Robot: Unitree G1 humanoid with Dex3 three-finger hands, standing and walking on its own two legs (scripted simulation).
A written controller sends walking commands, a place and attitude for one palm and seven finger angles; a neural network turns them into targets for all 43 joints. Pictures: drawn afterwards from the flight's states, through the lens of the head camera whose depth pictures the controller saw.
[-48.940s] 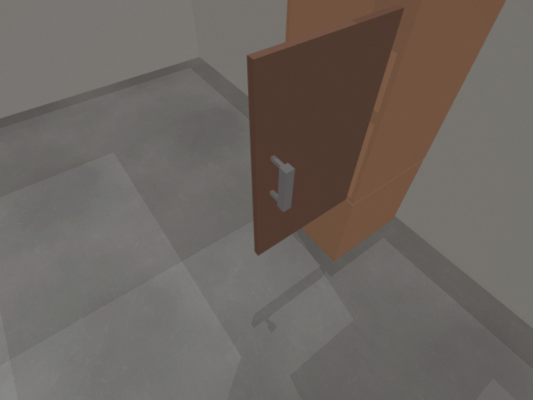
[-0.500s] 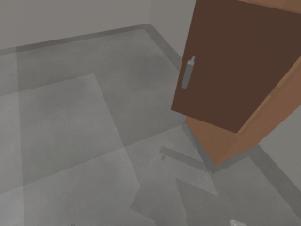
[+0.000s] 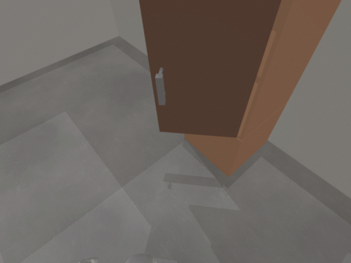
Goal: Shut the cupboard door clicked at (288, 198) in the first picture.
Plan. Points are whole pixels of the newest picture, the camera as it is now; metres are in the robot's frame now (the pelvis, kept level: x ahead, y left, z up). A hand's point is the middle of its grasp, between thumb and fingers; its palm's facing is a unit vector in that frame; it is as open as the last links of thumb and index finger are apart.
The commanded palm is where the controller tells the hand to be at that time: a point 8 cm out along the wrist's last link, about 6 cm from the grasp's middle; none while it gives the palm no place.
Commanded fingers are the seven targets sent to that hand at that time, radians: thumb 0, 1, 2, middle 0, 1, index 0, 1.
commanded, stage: turn to face it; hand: left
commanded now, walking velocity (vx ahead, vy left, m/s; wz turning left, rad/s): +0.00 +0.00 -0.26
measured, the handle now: (161, 86) +0.68 +0.08 -0.04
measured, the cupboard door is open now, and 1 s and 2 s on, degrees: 42 42 42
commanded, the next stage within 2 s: take the last steps up to it in 0.02 s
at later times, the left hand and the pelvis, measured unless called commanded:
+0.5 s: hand (119, 261) +0.15 +0.16 -0.16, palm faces -0.15 -0.97 -0.20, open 7.4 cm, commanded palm none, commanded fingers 0.00 0.90 0.90 -0.20 -0.30 -0.20 -0.30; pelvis +0.05 -0.02 +0.00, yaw -8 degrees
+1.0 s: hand (141, 243) +0.20 +0.12 -0.19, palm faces -0.07 -0.99 -0.13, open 7.3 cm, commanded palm none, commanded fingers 0.00 0.90 0.90 -0.20 -0.30 -0.20 -0.30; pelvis +0.18 -0.04 +0.00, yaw -7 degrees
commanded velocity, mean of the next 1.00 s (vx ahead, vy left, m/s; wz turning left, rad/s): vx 0.11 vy -0.04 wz -0.07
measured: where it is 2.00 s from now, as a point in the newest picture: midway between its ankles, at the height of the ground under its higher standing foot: outside the picture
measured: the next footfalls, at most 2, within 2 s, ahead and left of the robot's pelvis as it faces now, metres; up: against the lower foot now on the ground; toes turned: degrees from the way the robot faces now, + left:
left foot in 0.14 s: +0.06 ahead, +0.13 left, +0.00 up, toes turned +1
right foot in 0.50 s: +0.08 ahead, -0.14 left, +0.00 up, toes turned -12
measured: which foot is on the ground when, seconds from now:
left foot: up 0.00-0.12, down 0.14-0.50, up 0.52-0.82, down 0.84-1.00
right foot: down 0.00-0.16, up 0.18-0.48, down 0.50-0.86, up 0.88-1.00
